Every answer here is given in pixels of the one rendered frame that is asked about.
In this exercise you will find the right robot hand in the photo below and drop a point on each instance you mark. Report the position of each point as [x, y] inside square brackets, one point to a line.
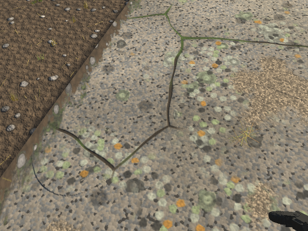
[297, 220]

